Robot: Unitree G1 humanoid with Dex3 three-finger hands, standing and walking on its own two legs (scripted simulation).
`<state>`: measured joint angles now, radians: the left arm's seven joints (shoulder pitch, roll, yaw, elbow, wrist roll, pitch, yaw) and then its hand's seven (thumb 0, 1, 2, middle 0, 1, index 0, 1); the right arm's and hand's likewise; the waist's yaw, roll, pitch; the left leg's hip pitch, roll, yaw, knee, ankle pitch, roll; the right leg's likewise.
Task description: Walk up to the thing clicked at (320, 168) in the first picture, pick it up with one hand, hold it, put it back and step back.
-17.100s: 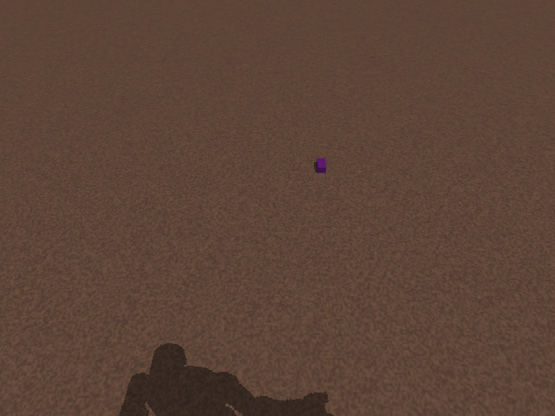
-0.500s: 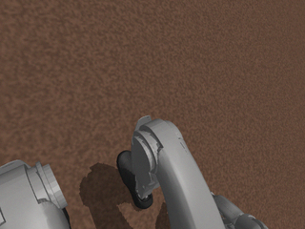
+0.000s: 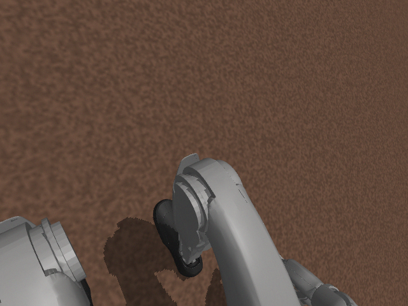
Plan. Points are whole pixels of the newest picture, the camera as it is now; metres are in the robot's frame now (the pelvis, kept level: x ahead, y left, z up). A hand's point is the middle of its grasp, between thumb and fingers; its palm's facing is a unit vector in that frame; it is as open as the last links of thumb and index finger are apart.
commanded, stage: close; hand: left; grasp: from above
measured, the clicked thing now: out of the picture +0.45 +0.36 -0.29
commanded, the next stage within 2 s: settle in 0.66 s
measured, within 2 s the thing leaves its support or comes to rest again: leaves its support in 1.04 s
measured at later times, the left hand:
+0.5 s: hand out of the picture +0.44 +0.35 -0.25, palm faces -0.45 -0.17 -0.88, open 7.3 cm
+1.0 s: hand out of the picture +0.44 +0.35 -0.25, palm faces -0.45 -0.17 -0.88, open 7.2 cm
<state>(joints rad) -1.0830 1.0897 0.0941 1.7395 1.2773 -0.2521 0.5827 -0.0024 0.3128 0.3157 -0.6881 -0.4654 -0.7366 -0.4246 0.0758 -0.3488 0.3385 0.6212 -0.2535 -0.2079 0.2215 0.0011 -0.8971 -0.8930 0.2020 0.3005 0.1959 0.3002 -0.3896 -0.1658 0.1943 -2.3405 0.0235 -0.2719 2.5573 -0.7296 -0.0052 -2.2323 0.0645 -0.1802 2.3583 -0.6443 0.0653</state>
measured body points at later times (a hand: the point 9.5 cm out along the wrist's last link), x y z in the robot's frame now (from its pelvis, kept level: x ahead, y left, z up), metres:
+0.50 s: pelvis +0.00 +0.00 +0.00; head +0.28 +0.15 +0.32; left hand +0.46 +0.36 -0.20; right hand +0.08 -0.25 -0.05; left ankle +0.06 +0.13 -0.27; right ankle +0.12 -0.12 -0.27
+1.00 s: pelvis +0.00 +0.00 +0.00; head +0.28 +0.15 +0.32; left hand +0.46 +0.36 -0.20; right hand +0.07 -0.25 -0.05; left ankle +0.06 +0.13 -0.27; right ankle +0.12 -0.12 -0.27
